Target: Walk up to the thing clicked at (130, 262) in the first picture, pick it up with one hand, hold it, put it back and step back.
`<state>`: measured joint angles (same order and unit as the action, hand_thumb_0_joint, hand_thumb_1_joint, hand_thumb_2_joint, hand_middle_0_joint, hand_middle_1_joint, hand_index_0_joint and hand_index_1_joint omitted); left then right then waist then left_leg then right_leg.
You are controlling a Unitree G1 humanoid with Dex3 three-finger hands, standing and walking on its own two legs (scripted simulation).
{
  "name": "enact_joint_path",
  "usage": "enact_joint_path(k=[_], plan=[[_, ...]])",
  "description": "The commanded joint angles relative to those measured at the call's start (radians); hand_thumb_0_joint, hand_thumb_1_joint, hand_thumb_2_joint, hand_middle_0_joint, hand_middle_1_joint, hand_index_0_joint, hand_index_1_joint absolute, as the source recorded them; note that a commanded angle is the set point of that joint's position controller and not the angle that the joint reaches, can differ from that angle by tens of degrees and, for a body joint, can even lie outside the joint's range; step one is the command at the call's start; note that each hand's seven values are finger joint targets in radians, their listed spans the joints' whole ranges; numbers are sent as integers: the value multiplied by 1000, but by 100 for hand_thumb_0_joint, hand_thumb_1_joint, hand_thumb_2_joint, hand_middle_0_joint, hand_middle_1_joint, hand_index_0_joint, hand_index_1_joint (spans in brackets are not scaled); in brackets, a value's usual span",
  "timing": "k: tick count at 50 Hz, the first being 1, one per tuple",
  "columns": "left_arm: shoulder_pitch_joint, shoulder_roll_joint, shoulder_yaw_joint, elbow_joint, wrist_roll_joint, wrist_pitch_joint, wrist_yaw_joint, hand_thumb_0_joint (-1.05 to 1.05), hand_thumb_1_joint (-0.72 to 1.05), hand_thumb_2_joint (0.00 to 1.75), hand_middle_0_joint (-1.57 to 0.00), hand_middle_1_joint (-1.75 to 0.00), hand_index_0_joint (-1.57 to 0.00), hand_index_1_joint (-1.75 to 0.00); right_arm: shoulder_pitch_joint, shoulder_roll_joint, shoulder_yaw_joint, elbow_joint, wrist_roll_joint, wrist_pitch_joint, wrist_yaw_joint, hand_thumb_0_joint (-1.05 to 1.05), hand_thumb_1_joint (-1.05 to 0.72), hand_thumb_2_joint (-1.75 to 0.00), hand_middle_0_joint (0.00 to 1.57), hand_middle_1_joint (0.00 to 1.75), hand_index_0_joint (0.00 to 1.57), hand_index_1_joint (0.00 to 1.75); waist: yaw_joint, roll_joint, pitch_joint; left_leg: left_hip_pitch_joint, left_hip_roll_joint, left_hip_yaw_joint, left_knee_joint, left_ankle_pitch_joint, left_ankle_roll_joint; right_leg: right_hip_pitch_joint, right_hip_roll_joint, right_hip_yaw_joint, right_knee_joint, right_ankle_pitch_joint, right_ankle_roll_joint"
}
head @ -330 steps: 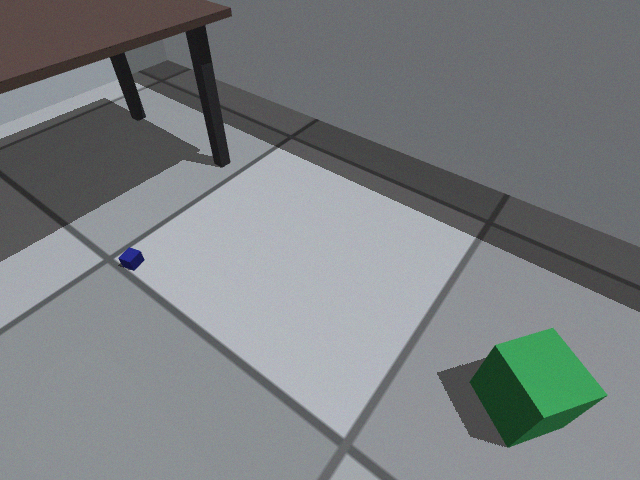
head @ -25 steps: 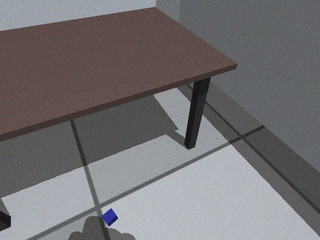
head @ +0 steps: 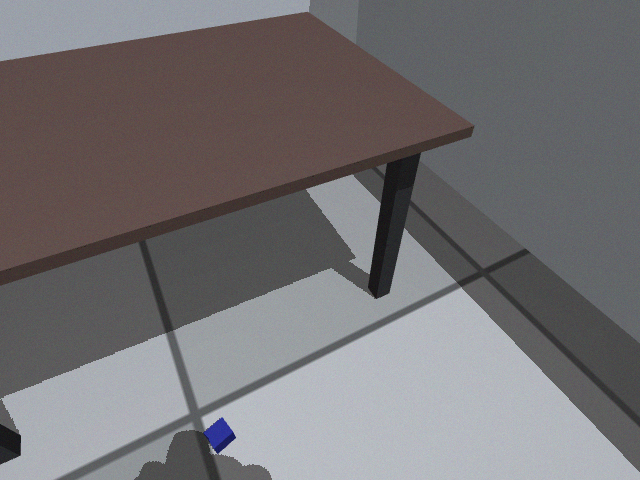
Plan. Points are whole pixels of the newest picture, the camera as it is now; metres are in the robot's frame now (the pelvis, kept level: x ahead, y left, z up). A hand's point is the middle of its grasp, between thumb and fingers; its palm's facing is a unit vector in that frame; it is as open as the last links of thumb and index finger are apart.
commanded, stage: stand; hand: left
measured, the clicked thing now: (219, 435) +0.41 +0.32 -0.76
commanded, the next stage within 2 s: walk up in 0.40 s
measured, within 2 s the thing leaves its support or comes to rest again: neither
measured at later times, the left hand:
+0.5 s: hand out of the picture +0.08 +0.26 -0.16, palm faces +0.01 -0.93 -0.36, open 7.4 cm
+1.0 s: hand out of the picture +0.01 +0.30 -0.18, palm faces -0.09 -0.92 -0.37, open 7.4 cm
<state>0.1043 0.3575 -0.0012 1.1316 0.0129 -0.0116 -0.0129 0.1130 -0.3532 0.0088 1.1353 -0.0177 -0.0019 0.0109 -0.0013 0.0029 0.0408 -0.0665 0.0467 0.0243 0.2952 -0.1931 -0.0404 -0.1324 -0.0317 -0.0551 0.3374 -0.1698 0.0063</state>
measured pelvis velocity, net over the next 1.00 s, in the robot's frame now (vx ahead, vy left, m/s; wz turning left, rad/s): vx -0.11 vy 0.04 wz -0.05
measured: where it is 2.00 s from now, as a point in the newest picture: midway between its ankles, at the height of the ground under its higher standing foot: outside the picture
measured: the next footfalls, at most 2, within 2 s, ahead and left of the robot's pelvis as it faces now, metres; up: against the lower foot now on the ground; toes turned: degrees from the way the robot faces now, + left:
right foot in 1.06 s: -0.12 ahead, -0.10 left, +0.00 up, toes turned -1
left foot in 1.38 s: -0.18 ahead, +0.15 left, +0.00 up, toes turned -2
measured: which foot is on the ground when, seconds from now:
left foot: down 0.00-1.00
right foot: down 0.00-0.70, up 0.72-1.00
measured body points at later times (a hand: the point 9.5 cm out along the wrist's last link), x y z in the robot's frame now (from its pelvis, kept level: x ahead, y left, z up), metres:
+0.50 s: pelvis -0.01 +0.00 -0.01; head +0.02 +0.00 +0.44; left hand +0.08 +0.31 -0.13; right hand +0.07 -0.31 -0.14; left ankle -0.02 +0.14 -0.75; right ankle +0.01 -0.12 -0.75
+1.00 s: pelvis -0.11 +0.04 -0.02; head -0.03 +0.05 +0.42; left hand +0.02 +0.35 -0.16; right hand -0.05 -0.28 -0.14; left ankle -0.07 +0.16 -0.75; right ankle -0.15 -0.10 -0.71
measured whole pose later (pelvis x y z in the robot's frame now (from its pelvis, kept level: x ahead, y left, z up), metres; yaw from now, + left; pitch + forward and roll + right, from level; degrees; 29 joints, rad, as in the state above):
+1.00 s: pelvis -0.11 +0.04 -0.02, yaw -3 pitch -1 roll -1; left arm 0.10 0.40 0.07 0.89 0.02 0.07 0.01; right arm 0.14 -0.36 -0.04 0.89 -0.03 0.04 -0.02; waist -0.01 -0.03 0.21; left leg -0.33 0.04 0.04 0.65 -0.29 0.01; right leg -0.35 0.05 0.09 0.93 -0.51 0.02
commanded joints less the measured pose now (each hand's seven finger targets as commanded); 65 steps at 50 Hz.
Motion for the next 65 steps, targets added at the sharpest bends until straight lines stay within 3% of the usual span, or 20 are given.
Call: enact_joint_path(k=[1, 19, 20, 23, 26, 30, 32, 34, 35, 36, 37, 40, 47, 52, 54, 55, 56, 58, 60, 65], plan=[[-36, 218, 43, -59, -4, -19, 16, 0, 90, 90, -20, -30, -20, -30, -41, -214, -44, -60, 6, -26, -18, 0, -90, -90, 20, 30, 20, 30, 5, 7, -76, -12, 102, -70, -41, 146, 46, 43, -116, 100, -50, 167, -26], [-38, 214, 43, -62, -4, -19, 18, 0, 90, 90, -20, -30, -20, -30, -32, -209, -44, -65, 5, -23, -18, 0, -90, -90, 20, 30, 20, 30, 2, 7, -66, -28, 99, -67, -43, 129, 46, 50, -116, 102, -61, 166, -26], [-51, 269, 92, -83, -22, -5, 26, 0, 90, 90, -20, -30, -20, -30, -55, -252, -64, -68, 17, -3, -17, 0, -90, -90, 20, 30, 20, 30, 18, -10, 59, -106, 84, -79, 67, 308, 62, -21, -108, 108, 28, 369, -31], [-23, 263, 101, -126, -28, 8, 33, 0, 90, 90, -20, -30, -20, -30, -15, -236, -72, -104, 33, 10, -19, 0, -90, -90, 20, 30, 20, 30, 9, -26, -95, -64, 68, -45, 195, 387, 70, 17, -132, 104, 89, 479, -79], [-60, 278, 111, -178, -18, 27, 34, 0, 90, 90, -20, -30, -20, -30, -1, -232, -85, -137, 30, 27, -20, 0, -90, -90, 20, 30, 20, 30, 3, -75, -155, -70, 13, -16, 326, 231, 73, -36, -209, 168, 90, 435, -150], [-157, 311, 120, -250, 14, 42, 36, 0, 90, 90, -20, -30, -20, -30, 88, -212, -104, -165, 19, 58, -11, 0, -90, -90, 20, 30, 20, 30, -30, -231, -78, -136, -37, -78, 602, -362, 91, -236, -352, 284, 55, 286, -260], [-185, 294, 112, -278, 18, 44, 39, 0, 90, 90, -20, -30, -20, -30, 120, -218, -113, -172, 21, 57, -6, 0, -90, -90, 20, 30, 20, 30, -48, -210, -58, -140, -22, -92, 526, -305, 92, -259, -301, 234, 138, 267, -217], [-176, 242, 99, -295, 6, 59, 39, 0, 90, 90, -20, -30, -20, -30, 151, -249, -128, -173, 3, 37, -13, 0, -90, -90, 20, 30, 20, 30, -56, -36, -59, -173, 48, -134, 181, 76, 85, -211, -144, 128, 364, 105, -109], [-135, 186, 92, -304, -8, 67, 40, 0, 90, 90, -20, -30, -20, -30, 104, -331, -146, -187, -17, 28, -16, 0, -90, -90, 20, 30, 20, 30, -28, 217, -56, -138, 190, -353, 71, 350, 147, -306, 49, 71, 563, -109, -58], [-81, 186, 98, -300, -4, 79, 47, 0, 90, 90, -20, -30, -20, -30, 58, -367, -152, -224, -31, 20, -18, 0, -90, -90, 20, 30, 20, 30, 1, 174, -68, -154, 257, -408, 77, 509, 216, -335, 123, 167, 704, -445, -38], [-70, 199, 103, -297, 0, 83, 55, 0, 90, 90, -20, -30, -20, -30, 41, -407, -158, -247, -20, 20, -20, 0, -90, -90, 20, 30, 20, 30, -21, 229, -100, -206, 336, -501, 47, 478, 283, -315, 147, 236, 815, -516, -35], [-14, 221, 107, -264, -8, 82, 56, 0, 90, 90, -20, -30, -20, -30, -67, -294, -137, -287, -26, 13, -43, 0, -90, -90, 20, 30, 20, 30, 42, 133, -69, -95, 223, -293, 161, 480, 253, -413, 124, 272, 935, -369, -26], [-39, 203, 117, -344, 4, 59, 37, 0, 90, 90, -20, -30, -20, -30, 72, -289, -136, -299, -10, 15, -63, 0, -90, -90, 20, 30, 20, 30, -38, 137, -98, 76, 226, -254, 252, 581, 276, -342, 72, 160, 578, -356, 28], [118, 179, 128, -295, 15, 44, 31, 0, 90, 90, -20, -30, -20, -30, 5, -299, -129, -336, 6, 36, -47, 0, -90, -90, 20, 30, 20, 30, 28, 162, -154, -71, 185, -194, 342, 378, 205, -57, 56, 44, 104, -55, -22], [101, 306, 161, -321, 28, 34, 31, 0, 90, 90, -20, -30, -20, -30, -11, -230, -107, -363, 25, 34, -42, 0, -90, -90, 20, 30, 20, 30, 27, -90, -112, -347, -5, -114, 502, 58, 85, 22, -154, 362, 114, 194, -138], [61, 375, 171, -342, 19, 39, 27, 0, 90, 90, -20, -30, -20, -30, -50, -210, -109, -366, 25, 41, -59, 0, -90, -90, 20, 30, 20, 30, 65, -290, -60, -381, -129, -59, 757, -438, 53, -132, -353, 558, 28, 311, -316], [47, 353, 164, -370, 26, 31, 27, 0, 90, 90, -20, -30, -20, -30, -32, -234, -116, -351, 23, 47, -61, 0, -90, -90, 20, 30, 20, 30, 50, -227, -24, -362, -118, -172, 911, -482, 47, -213, -381, 589, 18, 343, -338], [-42, 267, 141, -395, 14, 34, 37, 0, 90, 90, -20, -30, -20, -30, 41, -237, -110, -320, 32, 43, -58, 0, -90, -90, 20, 30, 20, 30, -13, -102, -21, -408, -135, -205, 940, -373, 44, -142, -229, 334, 124, 417, -251], [-35, 245, 143, -412, 24, 39, 43, 0, 90, 90, -20, -30, -20, -30, 69, -230, -102, -322, 26, 27, -63, 0, -90, -90, 20, 30, 20, 30, 4, -152, -33, -404, -136, -160, 893, -326, 26, -97, -182, 260, 168, 455, -223], [34, 245, 141, -438, 28, 52, 48, 0, 90, 90, -20, -30, -20, -30, 67, -212, -100, -346, 4, 16, -58, 0, -90, -90, 20, 30, 20, 30, 45, -212, -77, -374, -76, -73, 515, -335, 22, 56, -201, 266, 231, 470, -215]])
